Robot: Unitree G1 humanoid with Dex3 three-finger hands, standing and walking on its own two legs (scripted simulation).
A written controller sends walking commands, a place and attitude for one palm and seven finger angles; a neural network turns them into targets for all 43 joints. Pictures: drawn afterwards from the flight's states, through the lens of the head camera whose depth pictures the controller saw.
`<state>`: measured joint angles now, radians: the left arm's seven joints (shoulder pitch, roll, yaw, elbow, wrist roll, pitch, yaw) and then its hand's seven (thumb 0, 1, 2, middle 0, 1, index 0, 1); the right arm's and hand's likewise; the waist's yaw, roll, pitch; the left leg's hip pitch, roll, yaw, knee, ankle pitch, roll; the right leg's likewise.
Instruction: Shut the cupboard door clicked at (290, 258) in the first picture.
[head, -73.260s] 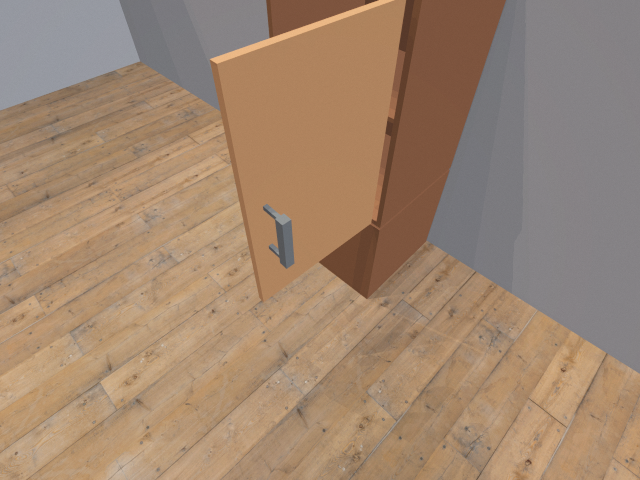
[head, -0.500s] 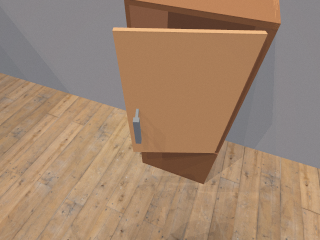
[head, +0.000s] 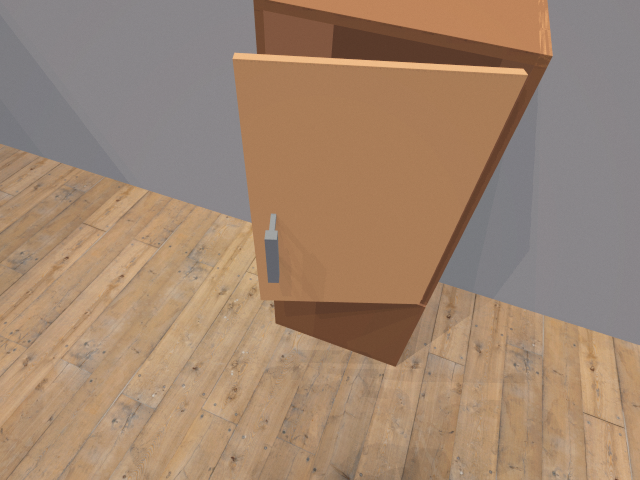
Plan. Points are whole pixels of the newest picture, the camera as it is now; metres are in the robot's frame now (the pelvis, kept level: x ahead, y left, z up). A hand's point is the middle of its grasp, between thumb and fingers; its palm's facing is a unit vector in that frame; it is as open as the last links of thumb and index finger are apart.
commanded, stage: look again from close up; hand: left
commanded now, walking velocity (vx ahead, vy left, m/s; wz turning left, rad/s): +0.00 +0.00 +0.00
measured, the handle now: (273, 249) +0.53 +0.11 -0.11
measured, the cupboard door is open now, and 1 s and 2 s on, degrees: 20 20 20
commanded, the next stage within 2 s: shuffle to correct the standing spot in 0.58 s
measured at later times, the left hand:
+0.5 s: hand out of the picture +0.04 +0.19 -0.18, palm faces +0.02 -0.97 -0.24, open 7.4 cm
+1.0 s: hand out of the picture +0.05 +0.15 -0.19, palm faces +0.01 -0.98 -0.21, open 7.4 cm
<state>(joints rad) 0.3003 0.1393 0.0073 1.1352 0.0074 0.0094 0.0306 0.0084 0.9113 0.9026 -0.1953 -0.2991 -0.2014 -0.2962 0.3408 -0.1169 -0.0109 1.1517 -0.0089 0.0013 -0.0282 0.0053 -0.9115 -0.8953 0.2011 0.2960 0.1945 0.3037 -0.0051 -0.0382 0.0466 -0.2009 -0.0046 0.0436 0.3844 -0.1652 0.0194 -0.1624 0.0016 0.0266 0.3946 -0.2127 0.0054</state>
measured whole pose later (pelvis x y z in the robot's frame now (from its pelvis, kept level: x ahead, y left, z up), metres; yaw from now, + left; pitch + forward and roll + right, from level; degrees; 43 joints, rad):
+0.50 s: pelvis +0.03 +0.00 -0.01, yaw +0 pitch -1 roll +1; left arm 0.29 0.18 -0.01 1.08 0.01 -0.03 0.03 0.01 0.91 0.90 -0.20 -0.30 -0.20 -0.30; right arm 0.25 -0.19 0.00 1.06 -0.01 -0.03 -0.01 0.01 -0.93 -0.90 0.20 0.30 0.19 0.30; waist 0.01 0.02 0.00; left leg -0.22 -0.02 0.05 0.48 -0.25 0.02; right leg -0.19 -0.01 0.03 0.51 -0.31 0.01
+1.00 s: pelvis +0.05 -0.04 -0.01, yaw +0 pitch +1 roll +1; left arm 0.30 0.19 0.02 1.06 0.03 0.01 0.00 0.01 0.91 0.90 -0.20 -0.30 -0.20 -0.30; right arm 0.28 -0.17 -0.02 1.08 -0.03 -0.01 -0.03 0.01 -0.91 -0.90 0.20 0.30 0.20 0.30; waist -0.01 -0.01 0.02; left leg -0.24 0.04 0.02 0.56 -0.33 -0.03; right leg -0.21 0.05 0.01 0.58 -0.39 -0.06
